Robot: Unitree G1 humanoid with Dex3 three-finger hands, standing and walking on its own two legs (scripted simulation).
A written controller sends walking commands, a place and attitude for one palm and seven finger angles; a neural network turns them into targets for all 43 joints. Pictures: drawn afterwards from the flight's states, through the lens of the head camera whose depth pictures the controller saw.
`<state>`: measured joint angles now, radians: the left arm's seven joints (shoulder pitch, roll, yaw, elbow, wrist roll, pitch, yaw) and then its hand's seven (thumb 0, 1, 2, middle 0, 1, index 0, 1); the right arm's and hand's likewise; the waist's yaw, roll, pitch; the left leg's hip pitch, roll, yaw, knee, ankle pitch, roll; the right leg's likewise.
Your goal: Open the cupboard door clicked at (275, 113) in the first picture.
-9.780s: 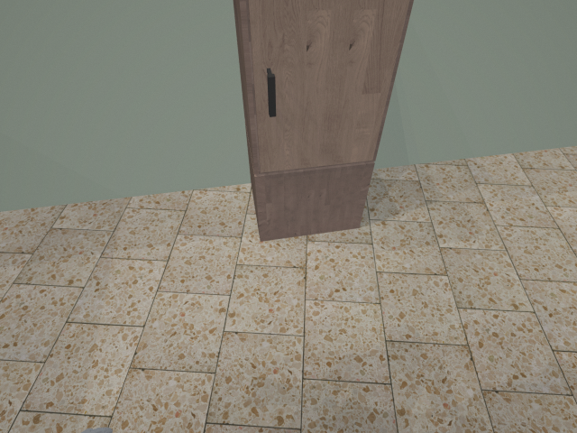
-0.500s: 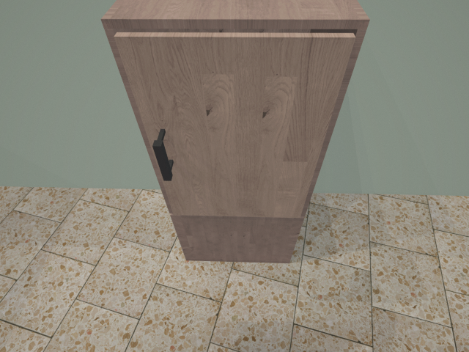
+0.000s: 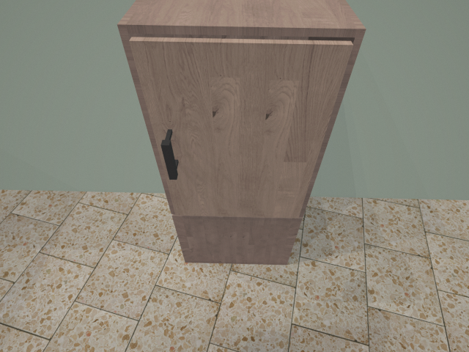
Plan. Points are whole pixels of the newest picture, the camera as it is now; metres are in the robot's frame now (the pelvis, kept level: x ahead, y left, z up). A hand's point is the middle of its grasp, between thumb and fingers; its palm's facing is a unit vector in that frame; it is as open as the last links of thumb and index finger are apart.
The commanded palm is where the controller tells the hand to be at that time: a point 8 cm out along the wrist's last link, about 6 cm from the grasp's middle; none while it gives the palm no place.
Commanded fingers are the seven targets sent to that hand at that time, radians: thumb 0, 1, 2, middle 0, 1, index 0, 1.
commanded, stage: come to a stop and stand still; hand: left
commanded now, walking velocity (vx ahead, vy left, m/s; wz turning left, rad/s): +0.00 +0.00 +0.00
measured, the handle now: (171, 155) +0.56 +0.20 -0.03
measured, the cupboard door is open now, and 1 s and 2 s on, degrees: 0 0 0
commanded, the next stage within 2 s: look again from close up in 0.10 s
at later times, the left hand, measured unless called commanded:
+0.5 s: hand out of the picture -0.02 +0.18 -0.18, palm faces +0.06 -0.98 -0.20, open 7.4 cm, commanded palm none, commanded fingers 0.00 0.90 0.90 -0.20 -0.30 -0.20 -0.30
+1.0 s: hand out of the picture -0.08 +0.16 -0.18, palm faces +0.08 -0.99 -0.14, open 7.4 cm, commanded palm none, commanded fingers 0.00 0.90 0.90 -0.20 -0.30 -0.20 -0.30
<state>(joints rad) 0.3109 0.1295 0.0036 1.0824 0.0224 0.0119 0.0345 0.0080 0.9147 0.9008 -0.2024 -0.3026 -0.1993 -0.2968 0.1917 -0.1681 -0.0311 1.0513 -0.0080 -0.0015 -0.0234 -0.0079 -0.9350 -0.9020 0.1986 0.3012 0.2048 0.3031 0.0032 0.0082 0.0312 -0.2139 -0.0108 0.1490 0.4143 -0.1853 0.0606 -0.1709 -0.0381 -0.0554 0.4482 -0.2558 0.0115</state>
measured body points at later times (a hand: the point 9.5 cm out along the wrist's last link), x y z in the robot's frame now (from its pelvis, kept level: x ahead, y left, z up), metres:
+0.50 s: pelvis -0.03 +0.01 -0.01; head -0.03 +0.01 +0.44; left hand -0.03 +0.23 -0.16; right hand -0.02 -0.20 -0.17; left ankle +0.03 +0.08 -0.74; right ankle -0.01 -0.12 -0.74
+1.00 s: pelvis -0.03 +0.00 +0.00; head -0.05 +0.01 +0.45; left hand -0.08 +0.21 -0.17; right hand -0.01 -0.22 -0.16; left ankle +0.03 +0.08 -0.74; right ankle -0.01 -0.12 -0.74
